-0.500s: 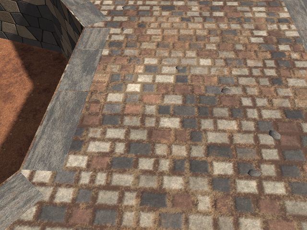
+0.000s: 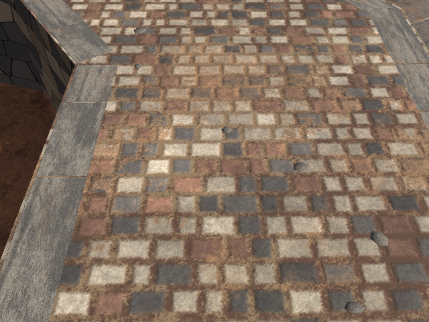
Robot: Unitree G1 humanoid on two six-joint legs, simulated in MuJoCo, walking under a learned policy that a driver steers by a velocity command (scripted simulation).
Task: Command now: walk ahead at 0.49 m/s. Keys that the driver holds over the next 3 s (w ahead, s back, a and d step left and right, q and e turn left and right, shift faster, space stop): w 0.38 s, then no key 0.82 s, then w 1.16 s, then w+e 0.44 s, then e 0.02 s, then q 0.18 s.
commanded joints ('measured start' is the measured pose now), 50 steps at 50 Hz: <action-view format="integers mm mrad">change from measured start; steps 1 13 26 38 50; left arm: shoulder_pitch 33 -190 34 117 142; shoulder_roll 42 78 102 96 53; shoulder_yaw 12 17 24 19 7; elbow -43 -135 -11 74 158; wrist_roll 12 -10 32 15 25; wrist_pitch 5 -28 -24 21 82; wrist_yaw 6 -47 -34 0 20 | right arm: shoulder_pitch -40 92 -10 -109 -234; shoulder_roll -135 -188 -70 -175 -90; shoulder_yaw -22 -39 -22 -48 -30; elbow -57 -5 -87 -92 -71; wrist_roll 2 26 5 -21 10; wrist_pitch -17 32 36 34 72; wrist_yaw -19 -38 -51 -48 -62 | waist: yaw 46 5 -19 18 52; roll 71 119 -28 54 53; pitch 54 46 -32 -123 -18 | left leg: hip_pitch -98 191 -398 9 -34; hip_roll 287 348 192 204 172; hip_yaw -219 -191 -94 -147 -159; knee -201 -6 703 154 153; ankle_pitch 64 202 -55 623 59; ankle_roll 178 90 -85 10 4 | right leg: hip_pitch -26 132 454 512 365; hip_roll -43 68 -75 31 82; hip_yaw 4 -69 -5 -36 -45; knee -147 -638 -908 -625 -720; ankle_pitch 157 117 798 402 -85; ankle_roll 26 -26 -181 -53 9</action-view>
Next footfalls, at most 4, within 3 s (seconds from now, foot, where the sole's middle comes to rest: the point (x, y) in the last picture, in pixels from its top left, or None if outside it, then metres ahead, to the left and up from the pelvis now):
0.30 right None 0.37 -0.18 -0.78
0.74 left None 0.51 0.04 -0.78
2.00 right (265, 222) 0.87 -0.19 -0.78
2.56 left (198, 159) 1.19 0.05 -0.78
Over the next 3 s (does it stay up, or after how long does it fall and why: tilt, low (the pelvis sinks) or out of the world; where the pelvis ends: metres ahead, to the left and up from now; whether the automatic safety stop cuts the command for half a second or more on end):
stays up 1.22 -0.07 -0.01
